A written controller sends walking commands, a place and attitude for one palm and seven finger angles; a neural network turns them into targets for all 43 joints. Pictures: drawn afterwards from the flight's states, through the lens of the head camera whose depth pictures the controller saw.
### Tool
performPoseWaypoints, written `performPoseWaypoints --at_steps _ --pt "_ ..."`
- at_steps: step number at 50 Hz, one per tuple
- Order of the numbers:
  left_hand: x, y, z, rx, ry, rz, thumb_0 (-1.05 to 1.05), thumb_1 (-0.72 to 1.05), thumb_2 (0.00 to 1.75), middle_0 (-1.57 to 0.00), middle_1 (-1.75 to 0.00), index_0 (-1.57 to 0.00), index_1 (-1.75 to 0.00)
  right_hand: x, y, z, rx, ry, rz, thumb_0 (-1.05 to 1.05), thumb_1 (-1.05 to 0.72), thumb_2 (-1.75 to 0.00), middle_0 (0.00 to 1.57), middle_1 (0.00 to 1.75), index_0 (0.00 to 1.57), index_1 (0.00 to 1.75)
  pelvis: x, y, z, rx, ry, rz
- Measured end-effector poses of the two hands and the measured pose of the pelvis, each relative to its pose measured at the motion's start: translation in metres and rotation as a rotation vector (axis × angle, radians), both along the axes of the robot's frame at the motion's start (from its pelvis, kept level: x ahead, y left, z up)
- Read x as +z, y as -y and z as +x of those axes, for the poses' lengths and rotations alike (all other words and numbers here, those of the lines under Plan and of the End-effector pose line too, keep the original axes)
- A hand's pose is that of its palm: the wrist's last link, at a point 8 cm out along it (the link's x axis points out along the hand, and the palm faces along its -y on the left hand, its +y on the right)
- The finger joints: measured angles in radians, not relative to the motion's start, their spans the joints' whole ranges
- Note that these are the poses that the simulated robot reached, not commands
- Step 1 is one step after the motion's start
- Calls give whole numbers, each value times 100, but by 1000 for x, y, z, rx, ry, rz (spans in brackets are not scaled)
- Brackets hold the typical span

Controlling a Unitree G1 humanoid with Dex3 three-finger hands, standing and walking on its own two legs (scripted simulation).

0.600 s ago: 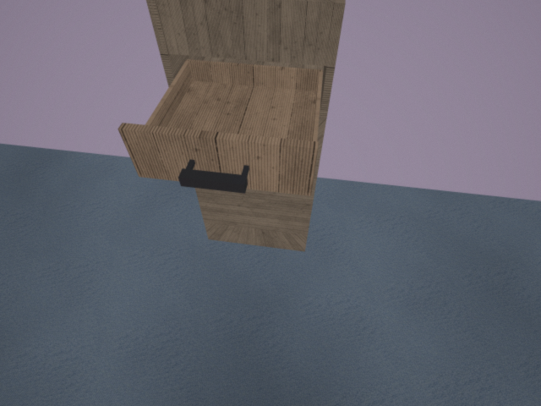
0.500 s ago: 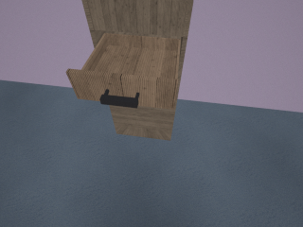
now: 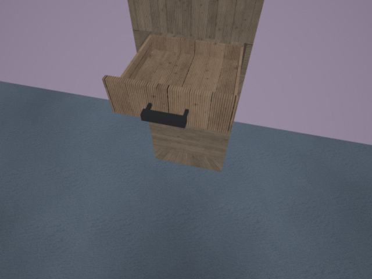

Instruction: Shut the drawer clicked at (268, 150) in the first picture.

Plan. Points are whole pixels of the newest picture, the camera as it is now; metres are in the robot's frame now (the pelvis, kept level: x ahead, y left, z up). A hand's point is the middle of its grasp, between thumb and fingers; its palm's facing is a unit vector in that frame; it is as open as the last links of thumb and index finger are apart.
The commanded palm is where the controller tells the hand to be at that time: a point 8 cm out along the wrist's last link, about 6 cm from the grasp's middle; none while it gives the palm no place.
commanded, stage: look at it before walking up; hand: left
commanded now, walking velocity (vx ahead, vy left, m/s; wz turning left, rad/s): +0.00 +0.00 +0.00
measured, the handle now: (165, 113) +0.54 +0.10 +0.01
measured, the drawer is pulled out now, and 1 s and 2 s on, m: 0.30 0.30 0.30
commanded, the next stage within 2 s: turn to face it in 0.54 s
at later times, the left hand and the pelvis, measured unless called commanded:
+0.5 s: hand out of the picture +0.05 +0.19 -0.17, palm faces +0.02 -0.97 -0.25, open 7.4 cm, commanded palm none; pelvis +0.01 -0.01 +0.00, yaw -1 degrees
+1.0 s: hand out of the picture +0.07 +0.18 -0.17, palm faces -0.04 -0.97 -0.23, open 7.4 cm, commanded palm none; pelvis +0.01 -0.01 +0.00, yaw -6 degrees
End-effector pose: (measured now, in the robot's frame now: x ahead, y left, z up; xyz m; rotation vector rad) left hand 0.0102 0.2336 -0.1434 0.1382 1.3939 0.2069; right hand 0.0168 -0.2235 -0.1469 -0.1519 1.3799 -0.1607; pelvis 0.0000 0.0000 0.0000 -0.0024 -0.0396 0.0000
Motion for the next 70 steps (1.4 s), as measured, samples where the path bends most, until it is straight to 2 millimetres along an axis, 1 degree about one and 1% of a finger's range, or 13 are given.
performPoseWaypoints --at_steps 6,12,21,32,37,41,47,53,59,63,66,68,70 --pt "2 4 -9 -4 -29 -1 1 90 89 -20 -30 -20 -30 1 5 0 -1 3 3 1 -92 -90 20 30 20 30 2 4 0 -6 4 1" --pt "4 4 -5 -12 -25 4 1 90 89 -20 -30 -20 -30 2 12 -3 -1 -10 -5 1 -91 -90 20 30 20 30 3 7 1 -11 6 -1" --pt "7 -2 19 -37 19 26 1 90 89 -21 -30 -20 -30 6 30 -3 -8 -14 -35 1 -91 -90 20 30 20 30 4 12 5 -18 5 0" --pt "15 -11 55 -76 93 57 1 90 89 -21 -30 -20 -30 10 46 12 -6 28 -64 1 -91 -90 20 30 20 30 5 15 9 -28 5 1" --pt "17 -14 65 -90 110 66 1 90 89 -21 -30 -20 -30 12 50 20 -6 47 -72 1 -91 -90 20 30 20 30 5 15 10 -38 3 2" --pt "16 -11 67 -100 100 65 1 90 89 -20 -30 -20 -30 11 49 21 -23 60 -73 1 -91 -90 20 30 20 30 4 15 11 -57 -2 1" --pt "7 0 62 -116 67 32 1 90 89 -20 -30 -20 -30 5 35 10 -70 49 -49 1 -91 -90 20 30 20 30 1 14 11 -88 -4 -1" --pt "-1 11 56 -122 36 -12 1 90 89 -20 -30 -20 -30 1 19 -15 -109 -1 -21 1 -91 -90 20 30 20 30 -2 11 14 -103 -3 -1" --pt "-6 17 54 -113 2 -31 1 90 89 -21 -30 -20 -30 -4 9 -38 -144 -89 11 1 -91 -90 20 30 20 30 -6 15 31 -107 -19 13" --pt "-6 23 59 -100 -14 -15 1 90 89 -20 -30 -20 -30 -9 11 -43 -163 -141 29 1 -91 -90 20 30 20 30 -10 24 47 -99 -27 11" --pt "-5 27 60 -69 -13 -4 1 90 89 -20 -30 -20 -30 -8 15 -31 -155 -170 29 1 -91 -90 20 30 20 30 -9 28 60 -80 -24 10" --pt "-4 30 55 -51 -34 -3 1 90 89 -20 -30 -20 -30 -5 20 -11 -147 -156 18 1 -91 -90 20 30 20 30 -6 29 68 -83 -20 20" --pt "-2 32 49 -40 -74 -8 0 90 89 -20 -30 -20 -30 -1 25 18 -139 -111 8 1 -91 -90 20 30 20 30 -4 29 78 -90 -20 28"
